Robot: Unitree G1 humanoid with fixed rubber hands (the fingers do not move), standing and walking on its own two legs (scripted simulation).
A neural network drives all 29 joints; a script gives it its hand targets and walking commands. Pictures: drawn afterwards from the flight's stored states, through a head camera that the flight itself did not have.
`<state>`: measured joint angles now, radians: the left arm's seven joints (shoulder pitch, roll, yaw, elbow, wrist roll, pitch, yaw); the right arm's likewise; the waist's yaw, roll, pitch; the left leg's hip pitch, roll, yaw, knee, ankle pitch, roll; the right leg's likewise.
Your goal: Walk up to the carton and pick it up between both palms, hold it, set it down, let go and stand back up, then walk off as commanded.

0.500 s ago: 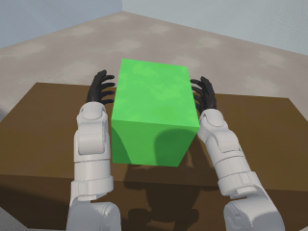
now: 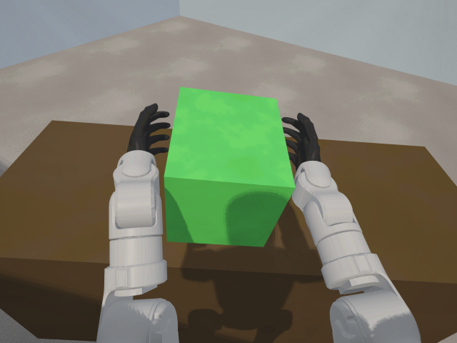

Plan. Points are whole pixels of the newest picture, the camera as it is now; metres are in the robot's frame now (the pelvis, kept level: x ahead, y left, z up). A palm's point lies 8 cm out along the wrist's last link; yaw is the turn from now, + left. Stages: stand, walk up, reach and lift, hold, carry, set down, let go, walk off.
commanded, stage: hold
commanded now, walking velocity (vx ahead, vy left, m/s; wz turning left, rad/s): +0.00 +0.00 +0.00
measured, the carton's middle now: (222, 168) +0.38 +0.01 +0.13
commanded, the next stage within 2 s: none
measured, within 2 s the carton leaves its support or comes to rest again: neither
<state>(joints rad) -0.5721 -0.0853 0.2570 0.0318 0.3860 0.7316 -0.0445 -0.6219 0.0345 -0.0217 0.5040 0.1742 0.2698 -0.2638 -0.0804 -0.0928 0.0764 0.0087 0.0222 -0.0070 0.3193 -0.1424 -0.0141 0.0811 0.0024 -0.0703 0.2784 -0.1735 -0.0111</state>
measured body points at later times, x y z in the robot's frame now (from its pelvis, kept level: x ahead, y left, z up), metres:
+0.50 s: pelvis +0.01 +0.00 +0.00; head -0.04 +0.03 +0.45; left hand +0.37 +0.15 +0.19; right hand +0.37 -0.13 +0.17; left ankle +0.04 +0.13 -0.75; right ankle +0.00 -0.11 -0.75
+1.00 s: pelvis +0.00 +0.00 +0.00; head -0.05 +0.04 +0.45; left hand +0.36 +0.15 +0.19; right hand +0.37 -0.13 +0.18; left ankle +0.04 +0.13 -0.75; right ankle +0.00 -0.11 -0.75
